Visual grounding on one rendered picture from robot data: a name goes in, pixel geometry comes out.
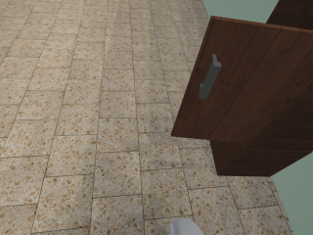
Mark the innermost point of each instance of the cupboard door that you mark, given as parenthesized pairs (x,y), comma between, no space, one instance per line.
(262,64)

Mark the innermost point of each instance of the handle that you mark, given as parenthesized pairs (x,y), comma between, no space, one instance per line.
(210,78)

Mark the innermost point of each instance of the right robot thigh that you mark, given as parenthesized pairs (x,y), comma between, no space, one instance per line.
(184,226)

